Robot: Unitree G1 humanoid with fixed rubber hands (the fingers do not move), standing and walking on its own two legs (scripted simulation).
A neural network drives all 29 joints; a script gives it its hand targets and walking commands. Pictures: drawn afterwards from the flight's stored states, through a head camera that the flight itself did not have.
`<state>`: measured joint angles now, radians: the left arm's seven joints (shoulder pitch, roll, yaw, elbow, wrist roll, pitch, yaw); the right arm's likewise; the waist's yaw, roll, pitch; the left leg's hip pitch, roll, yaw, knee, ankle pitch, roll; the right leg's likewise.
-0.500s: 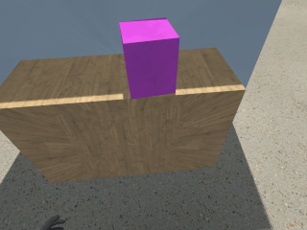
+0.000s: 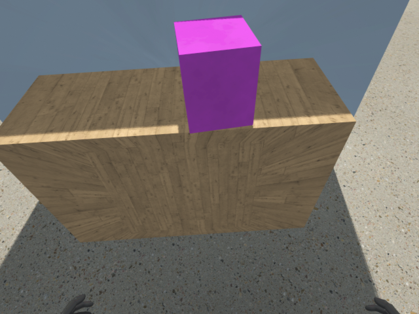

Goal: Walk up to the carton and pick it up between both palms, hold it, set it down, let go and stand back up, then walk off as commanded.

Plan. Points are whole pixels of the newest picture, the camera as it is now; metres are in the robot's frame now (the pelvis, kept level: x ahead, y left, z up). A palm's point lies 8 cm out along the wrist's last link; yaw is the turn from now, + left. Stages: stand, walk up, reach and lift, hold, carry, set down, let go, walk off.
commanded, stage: walk off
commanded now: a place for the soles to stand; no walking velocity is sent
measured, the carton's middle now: (214, 75) +0.75 +0.01 +0.07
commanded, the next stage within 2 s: stand in 0.20 s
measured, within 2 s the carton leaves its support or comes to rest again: neither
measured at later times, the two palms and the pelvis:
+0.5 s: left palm out of the picture +0.11 +0.30 -0.08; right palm out of the picture +0.08 -0.30 -0.09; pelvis -0.01 +0.00 +0.02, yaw +0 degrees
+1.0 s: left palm out of the picture +0.03 +0.31 -0.09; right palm out of the picture +0.03 -0.30 -0.10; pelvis -0.04 +0.01 +0.02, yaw +0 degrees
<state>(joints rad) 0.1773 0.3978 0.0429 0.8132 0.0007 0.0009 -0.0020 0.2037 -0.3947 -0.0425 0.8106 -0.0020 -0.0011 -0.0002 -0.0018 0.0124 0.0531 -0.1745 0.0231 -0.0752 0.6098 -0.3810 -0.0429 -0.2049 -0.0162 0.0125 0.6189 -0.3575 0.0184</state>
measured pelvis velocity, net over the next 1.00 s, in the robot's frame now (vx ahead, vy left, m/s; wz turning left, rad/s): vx -0.04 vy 0.01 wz -0.01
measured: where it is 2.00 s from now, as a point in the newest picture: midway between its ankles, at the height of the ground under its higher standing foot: outside the picture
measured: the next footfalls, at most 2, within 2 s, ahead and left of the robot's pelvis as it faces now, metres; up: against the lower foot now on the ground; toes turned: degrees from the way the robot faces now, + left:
none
